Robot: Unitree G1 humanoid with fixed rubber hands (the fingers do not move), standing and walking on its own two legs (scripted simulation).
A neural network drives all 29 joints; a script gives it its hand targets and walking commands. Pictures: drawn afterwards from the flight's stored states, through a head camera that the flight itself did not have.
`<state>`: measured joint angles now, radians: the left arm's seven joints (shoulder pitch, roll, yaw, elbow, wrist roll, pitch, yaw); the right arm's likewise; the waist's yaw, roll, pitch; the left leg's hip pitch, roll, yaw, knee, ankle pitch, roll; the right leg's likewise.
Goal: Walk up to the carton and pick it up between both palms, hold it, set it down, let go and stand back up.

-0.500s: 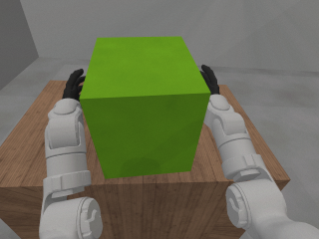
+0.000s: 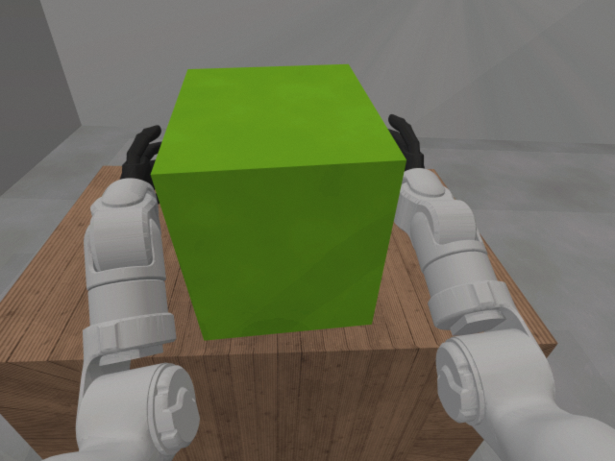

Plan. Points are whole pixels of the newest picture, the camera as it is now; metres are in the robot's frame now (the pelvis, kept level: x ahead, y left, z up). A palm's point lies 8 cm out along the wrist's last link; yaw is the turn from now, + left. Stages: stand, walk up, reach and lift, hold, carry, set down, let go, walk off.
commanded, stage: hold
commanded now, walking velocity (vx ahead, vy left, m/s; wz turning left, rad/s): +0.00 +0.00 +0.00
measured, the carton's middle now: (279, 196) +0.42 +0.00 +0.19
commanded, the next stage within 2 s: none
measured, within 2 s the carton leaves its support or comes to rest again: neither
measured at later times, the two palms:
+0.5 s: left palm (139, 177) +0.37 +0.16 +0.25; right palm (404, 158) +0.39 -0.16 +0.27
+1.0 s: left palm (134, 184) +0.36 +0.17 +0.25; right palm (405, 161) +0.38 -0.16 +0.27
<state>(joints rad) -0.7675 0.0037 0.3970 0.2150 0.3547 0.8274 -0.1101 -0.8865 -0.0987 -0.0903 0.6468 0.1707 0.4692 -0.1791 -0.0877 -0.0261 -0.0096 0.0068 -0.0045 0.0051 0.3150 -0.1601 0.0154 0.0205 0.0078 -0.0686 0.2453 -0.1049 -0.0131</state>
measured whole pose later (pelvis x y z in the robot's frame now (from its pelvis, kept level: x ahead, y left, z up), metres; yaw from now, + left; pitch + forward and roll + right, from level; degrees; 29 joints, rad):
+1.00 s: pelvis +0.01 +0.00 +0.00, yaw +0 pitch -9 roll -1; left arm -0.74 0.02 0.39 0.12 0.36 0.89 -0.14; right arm -0.90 -0.13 -0.02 0.58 0.26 0.54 -0.23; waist -0.09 -0.02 -0.02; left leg 0.01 0.00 0.00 0.32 -0.18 0.00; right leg 0.03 0.02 -0.07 0.24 -0.12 -0.02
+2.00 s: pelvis +0.04 -0.01 +0.00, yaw +1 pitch -8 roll -1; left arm -0.67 0.04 0.35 0.03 0.33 0.94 -0.14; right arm -0.86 -0.14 0.02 0.48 0.35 0.60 -0.28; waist -0.10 -0.04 -0.07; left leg 0.04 0.01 -0.01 0.33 -0.22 0.00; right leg 0.07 0.03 -0.08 0.23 -0.15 -0.02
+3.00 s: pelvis +0.03 -0.02 +0.00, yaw +1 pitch -7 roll +0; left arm -0.69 -0.01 0.34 0.29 0.30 0.47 -0.05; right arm -0.79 -0.04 -0.23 0.71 -0.01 -0.01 -0.08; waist -0.03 -0.06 0.08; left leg 0.01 0.01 -0.02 0.30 -0.18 -0.01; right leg 0.01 0.02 -0.10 0.27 -0.16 -0.03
